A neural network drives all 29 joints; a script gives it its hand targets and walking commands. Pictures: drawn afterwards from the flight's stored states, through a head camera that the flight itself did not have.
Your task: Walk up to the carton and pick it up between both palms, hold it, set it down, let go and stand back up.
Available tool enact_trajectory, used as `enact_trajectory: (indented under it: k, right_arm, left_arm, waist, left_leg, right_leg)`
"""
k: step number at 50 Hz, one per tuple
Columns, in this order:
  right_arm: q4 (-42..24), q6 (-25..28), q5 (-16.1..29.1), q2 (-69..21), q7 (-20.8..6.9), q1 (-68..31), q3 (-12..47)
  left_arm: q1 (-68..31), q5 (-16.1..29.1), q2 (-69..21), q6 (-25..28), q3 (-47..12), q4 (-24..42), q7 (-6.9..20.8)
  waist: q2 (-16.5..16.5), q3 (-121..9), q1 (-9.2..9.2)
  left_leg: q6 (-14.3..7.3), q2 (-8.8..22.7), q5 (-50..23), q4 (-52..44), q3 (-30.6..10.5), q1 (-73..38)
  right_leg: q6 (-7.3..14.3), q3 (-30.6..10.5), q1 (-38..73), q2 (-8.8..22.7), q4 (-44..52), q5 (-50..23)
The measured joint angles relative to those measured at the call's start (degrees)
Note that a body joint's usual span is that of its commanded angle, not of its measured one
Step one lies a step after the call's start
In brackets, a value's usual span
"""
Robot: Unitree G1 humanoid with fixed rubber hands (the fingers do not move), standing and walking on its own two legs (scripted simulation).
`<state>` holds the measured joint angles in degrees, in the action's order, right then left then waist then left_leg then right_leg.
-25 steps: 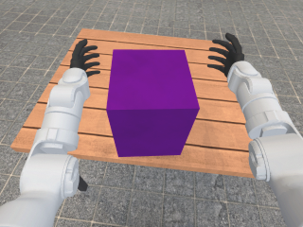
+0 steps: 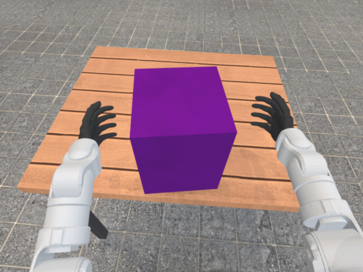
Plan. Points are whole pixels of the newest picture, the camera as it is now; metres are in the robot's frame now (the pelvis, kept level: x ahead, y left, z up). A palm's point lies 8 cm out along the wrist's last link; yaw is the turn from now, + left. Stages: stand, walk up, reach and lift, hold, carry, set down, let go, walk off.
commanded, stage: set down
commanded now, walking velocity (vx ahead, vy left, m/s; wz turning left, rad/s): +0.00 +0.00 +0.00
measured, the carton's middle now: (178, 133) +0.43 +0.02 +0.03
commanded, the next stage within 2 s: none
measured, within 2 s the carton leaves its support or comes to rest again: neither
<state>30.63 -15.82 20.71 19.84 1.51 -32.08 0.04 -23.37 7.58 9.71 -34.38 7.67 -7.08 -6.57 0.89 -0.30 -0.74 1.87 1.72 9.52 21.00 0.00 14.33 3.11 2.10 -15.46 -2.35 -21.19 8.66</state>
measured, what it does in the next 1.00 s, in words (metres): stands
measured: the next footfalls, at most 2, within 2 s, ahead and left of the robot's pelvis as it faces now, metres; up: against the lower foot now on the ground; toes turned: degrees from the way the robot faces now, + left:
none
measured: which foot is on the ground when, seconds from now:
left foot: down 0.00-1.00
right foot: down 0.00-1.00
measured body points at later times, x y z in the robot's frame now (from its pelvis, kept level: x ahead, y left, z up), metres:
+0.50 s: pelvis +0.00 +0.00 +0.00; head +0.00 +0.01 +0.45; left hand +0.30 +0.20 +0.05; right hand +0.32 -0.21 +0.05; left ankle +0.01 +0.14 -0.74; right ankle +0.02 -0.08 -0.74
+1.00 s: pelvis +0.01 +0.00 +0.00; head +0.01 +0.01 +0.45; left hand +0.25 +0.19 -0.01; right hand +0.24 -0.22 -0.01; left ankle +0.01 +0.14 -0.74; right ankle +0.02 -0.08 -0.74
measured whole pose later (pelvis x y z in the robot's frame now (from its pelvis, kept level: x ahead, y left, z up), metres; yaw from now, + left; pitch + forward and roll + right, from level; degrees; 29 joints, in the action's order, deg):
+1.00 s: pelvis +0.01 +0.00 +0.00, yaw -2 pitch -3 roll +1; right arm 23.6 11.5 12.7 11.9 -3.8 9.4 0.9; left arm 9.8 1.9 4.0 4.8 -0.8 -15.8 -9.3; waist 2.8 2.0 -1.9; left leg 1.8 1.5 11.0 18.9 1.4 4.8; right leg 3.2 -0.1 -7.9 -2.6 -22.0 11.1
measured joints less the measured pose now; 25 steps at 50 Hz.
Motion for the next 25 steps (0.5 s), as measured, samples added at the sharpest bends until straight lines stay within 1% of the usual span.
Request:
enact_trajectory:
  k: [5, 11, 14, 20, 22, 25]
  right_arm:
    - [-3.18, 0.56, -1.05, -0.61, -0.47, 2.32, -0.53]
    - [-4.48, 2.17, -0.73, -1.1, -1.16, 5.49, 0.56]
    - [-4.83, 3.02, -1.59, -1.66, -1.67, 8.77, 0.11]
    - [-6.22, 6.76, -4.38, -3.84, -2.9, 15.62, -1.5]
    - [-7.34, 8.19, -4.89, -4.69, -3.23, 18.21, -1.57]
    - [-9.63, 11.08, -5.18, -5.71, -3.4, 22.59, -1.09]
  left_arm:
    - [0.47, 0.8, -0.39, 0.91, -0.34, 0.58, -1.26]
    - [3.37, -1.72, -1.96, 1.94, 0.26, 2.36, -0.41]
    - [6.48, -2.35, -2.93, 3.15, -0.2, 2.68, -0.31]
    - [12.08, -2.57, -3.62, 9.3, -2.32, -0.11, -1.15]
    - [14.33, -2.61, -3.87, 11.47, -2.9, -0.05, -1.55]
    - [18.42, -3.42, -4.46, 14.98, -3.66, 1.68, -1.88]
  waist:
    - [0.34, 0.31, -0.61]
    - [0.76, 0.89, -0.62]
    - [0.84, 0.87, -0.68]
    - [1.23, 1.23, -0.99]
    - [1.44, 1.44, -1.05]
    - [1.62, 2.15, -1.03]
  left_leg:
    - [-0.13, -0.06, -0.01, 0.4, 0.89, 0.11]
    - [-0.17, -0.16, -0.67, -1.15, 1.16, -2.56]
    - [-0.2, -0.26, -0.75, -1.69, 1.06, -3.93]
    - [-0.19, -0.36, -0.16, -1.25, 1.1, -5.07]
    - [-0.14, -0.32, 0.01, -1.23, 1.17, -5.42]
    - [-0.04, -0.19, 0.21, -1.51, 1.2, -6.5]
  right_leg:
    - [-0.06, -0.93, -0.84, 0.02, -1.26, 0.12]
    - [-0.11, -1.33, 1.49, 0.05, -0.29, -0.32]
    - [-0.14, -1.27, 2.8, 0.13, 0.05, -0.24]
    - [-0.08, -1.39, 3.65, 0.19, -0.99, 0.65]
    - [-0.02, -1.49, 3.89, 0.14, -1.17, 0.87]
    - [0.07, -1.58, 4.97, -0.02, -0.84, 1.0]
